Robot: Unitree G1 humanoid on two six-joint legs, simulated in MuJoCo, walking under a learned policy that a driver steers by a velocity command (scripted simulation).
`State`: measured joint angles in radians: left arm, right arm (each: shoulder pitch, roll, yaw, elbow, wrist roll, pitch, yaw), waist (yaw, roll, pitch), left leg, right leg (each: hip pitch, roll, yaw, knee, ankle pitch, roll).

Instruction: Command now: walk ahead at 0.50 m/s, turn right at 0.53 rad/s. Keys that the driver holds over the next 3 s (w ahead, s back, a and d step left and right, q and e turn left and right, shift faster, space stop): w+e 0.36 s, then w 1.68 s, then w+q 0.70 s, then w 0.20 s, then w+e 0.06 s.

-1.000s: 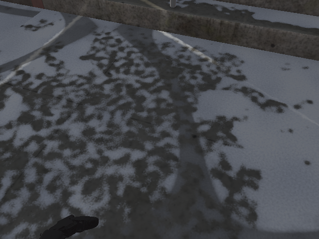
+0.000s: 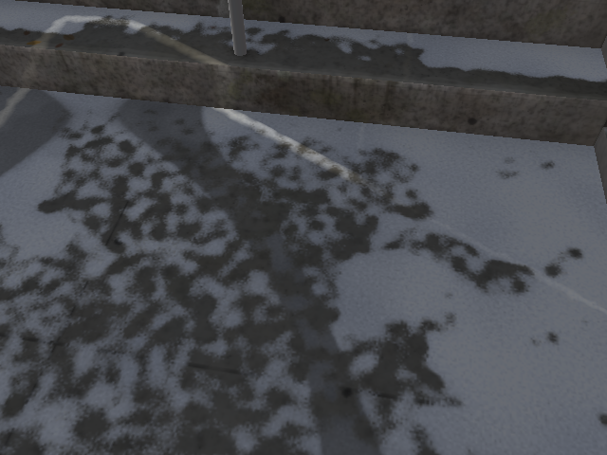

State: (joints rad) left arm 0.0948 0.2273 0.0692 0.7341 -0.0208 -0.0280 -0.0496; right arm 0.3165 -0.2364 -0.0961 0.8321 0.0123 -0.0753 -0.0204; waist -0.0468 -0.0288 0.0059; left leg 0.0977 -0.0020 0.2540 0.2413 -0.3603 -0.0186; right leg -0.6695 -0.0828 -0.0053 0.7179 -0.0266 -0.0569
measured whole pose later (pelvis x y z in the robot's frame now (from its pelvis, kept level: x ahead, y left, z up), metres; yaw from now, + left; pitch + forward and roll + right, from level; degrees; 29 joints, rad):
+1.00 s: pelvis +0.53 -0.12 +0.01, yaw -19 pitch +3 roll +2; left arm 0.04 0.25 0.04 0.64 -0.02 -0.08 -0.03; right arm 0.38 -0.29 -0.07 0.83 0.03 -0.07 0.02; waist -0.11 -0.02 0.01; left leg -0.05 -0.02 0.00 0.35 -0.35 0.01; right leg -0.50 -0.04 0.01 0.51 -0.09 -0.03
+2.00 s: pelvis +1.03 -0.26 +0.01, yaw -20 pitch +1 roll +2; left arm 0.08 0.24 0.02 0.78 0.03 -0.04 -0.02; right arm 0.42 -0.25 -0.04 0.96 -0.01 -0.09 0.01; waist -0.08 -0.04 0.03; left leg 0.06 -0.08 0.04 0.22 -0.29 0.05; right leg -0.49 -0.07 -0.04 0.57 -0.09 -0.02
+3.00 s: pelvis +1.50 -0.37 +0.04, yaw +4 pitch +4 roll -2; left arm -0.07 0.07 -0.11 0.56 0.04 -0.02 0.03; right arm 0.45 -0.21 -0.02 1.02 0.00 -0.04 -0.04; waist -0.04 0.01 0.01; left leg 0.01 -0.06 -0.08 0.20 -0.05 0.14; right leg -0.91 0.02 -0.13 1.29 -0.47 -0.10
